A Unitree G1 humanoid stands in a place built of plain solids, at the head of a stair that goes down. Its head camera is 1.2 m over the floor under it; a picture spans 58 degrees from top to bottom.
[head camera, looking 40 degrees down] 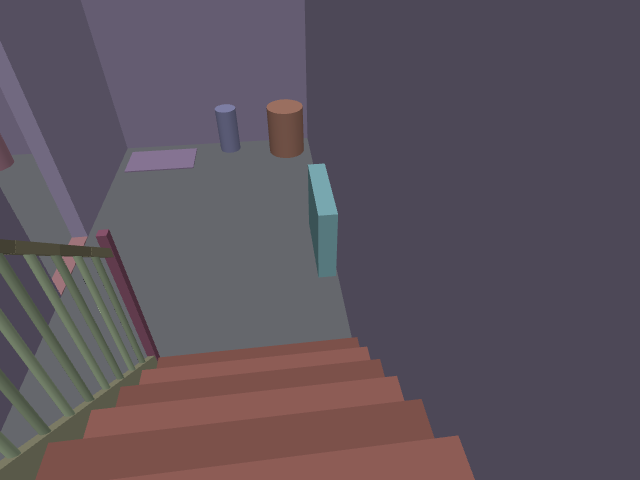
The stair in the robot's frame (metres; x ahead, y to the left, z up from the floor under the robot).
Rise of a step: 0.22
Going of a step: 0.24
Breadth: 1.26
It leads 7 degrees to the left of straight ahead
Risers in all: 6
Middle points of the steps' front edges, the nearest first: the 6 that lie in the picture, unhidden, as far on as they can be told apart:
0.50 0.23 0.00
0.73 0.26 -0.22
0.97 0.29 -0.44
1.20 0.32 -0.65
1.44 0.35 -0.87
1.67 0.38 -1.09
